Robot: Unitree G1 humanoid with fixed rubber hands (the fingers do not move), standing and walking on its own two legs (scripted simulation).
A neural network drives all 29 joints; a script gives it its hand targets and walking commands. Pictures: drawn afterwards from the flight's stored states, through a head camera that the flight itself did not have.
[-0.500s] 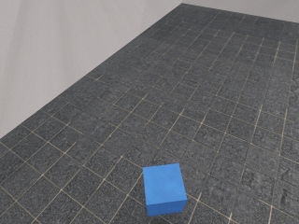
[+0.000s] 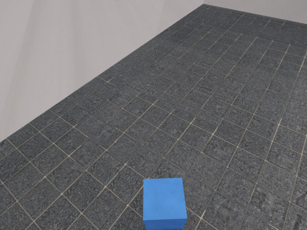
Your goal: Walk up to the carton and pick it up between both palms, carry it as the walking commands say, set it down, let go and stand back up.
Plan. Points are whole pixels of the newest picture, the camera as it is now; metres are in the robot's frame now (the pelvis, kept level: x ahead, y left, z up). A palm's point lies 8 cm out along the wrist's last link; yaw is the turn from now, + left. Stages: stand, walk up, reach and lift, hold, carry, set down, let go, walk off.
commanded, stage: walk up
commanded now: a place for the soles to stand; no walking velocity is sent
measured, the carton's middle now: (163, 204) +0.38 +0.00 -0.64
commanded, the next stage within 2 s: reach and lift in 1.90 s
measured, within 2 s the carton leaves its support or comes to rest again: neither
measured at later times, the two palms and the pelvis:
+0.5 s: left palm out of the picture +0.04 +0.28 -0.13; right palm out of the picture +0.07 -0.24 -0.13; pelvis -0.01 +0.01 -0.01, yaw +6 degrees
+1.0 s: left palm out of the picture -0.01 +0.28 -0.14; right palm out of the picture +0.07 -0.25 -0.12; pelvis -0.02 +0.00 -0.01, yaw +12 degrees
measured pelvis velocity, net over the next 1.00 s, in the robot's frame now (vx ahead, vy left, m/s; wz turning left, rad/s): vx -0.02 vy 0.00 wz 0.20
